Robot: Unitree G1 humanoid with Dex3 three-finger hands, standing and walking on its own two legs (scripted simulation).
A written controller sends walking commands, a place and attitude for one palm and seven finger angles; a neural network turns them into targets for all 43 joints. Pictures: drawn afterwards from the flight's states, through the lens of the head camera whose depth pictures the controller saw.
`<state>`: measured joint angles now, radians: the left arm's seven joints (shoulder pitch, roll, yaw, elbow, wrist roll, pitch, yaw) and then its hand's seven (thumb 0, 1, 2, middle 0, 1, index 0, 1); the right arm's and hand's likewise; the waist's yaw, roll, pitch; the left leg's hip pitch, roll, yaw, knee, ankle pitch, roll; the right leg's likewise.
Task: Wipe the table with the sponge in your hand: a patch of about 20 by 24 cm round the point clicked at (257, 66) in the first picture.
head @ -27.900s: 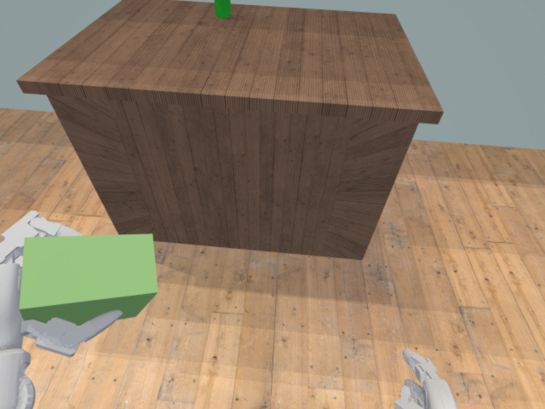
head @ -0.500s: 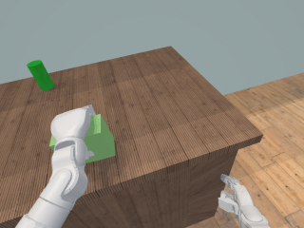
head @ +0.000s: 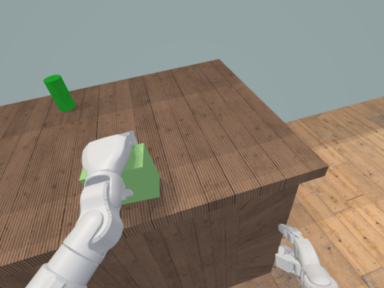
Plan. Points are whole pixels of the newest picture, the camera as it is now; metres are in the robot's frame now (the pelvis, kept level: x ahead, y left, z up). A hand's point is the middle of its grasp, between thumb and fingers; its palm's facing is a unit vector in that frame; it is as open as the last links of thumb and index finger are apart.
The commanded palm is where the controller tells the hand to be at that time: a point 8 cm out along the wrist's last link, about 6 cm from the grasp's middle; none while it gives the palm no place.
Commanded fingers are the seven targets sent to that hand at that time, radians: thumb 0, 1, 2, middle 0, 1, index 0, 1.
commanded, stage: slide across to the third lane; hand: left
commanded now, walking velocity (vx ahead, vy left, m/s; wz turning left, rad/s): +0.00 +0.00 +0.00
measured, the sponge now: (127, 181) +0.30 +0.20 +0.09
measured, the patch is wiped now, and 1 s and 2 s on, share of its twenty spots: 0.60 0.85 0.95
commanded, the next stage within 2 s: wipe forward along the third lane in 0.34 s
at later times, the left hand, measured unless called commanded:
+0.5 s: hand (152, 160) +0.32 +0.14 +0.14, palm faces +0.12 -0.17 -0.98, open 10.3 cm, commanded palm +0.30 +0.15 +0.19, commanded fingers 0.00 0.10 1.30 -1.20 -1.60 -1.20 -1.60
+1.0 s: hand (148, 147) +0.37 +0.16 +0.13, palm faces +0.04 -0.06 -1.00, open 10.3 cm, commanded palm +0.35 +0.17 +0.17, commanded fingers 0.00 0.10 1.30 -1.20 -1.60 -1.20 -1.60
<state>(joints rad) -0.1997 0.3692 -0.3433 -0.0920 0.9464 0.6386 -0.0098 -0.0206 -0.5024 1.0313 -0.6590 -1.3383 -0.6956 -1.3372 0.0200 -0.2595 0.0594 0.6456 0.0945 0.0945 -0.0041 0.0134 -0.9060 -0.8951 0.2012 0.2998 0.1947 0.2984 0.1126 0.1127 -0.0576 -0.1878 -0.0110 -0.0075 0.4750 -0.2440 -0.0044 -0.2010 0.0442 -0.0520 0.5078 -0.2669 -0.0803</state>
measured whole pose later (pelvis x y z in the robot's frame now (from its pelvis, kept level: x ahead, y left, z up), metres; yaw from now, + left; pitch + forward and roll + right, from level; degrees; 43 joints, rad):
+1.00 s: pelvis +0.00 -0.03 +0.00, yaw -2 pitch +0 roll +2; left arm -0.51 0.33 -0.32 0.37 0.92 0.65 -0.02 -0.02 -0.52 1.03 -0.69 -1.31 -0.73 -1.31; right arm 0.03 -0.28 0.05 0.71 0.09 0.11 -0.05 0.01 -0.91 -0.90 0.20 0.30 0.19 0.30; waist 0.06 0.10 -0.08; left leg -0.21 0.02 -0.01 0.44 -0.22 0.00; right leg -0.24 0.09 -0.03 0.48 -0.24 -0.12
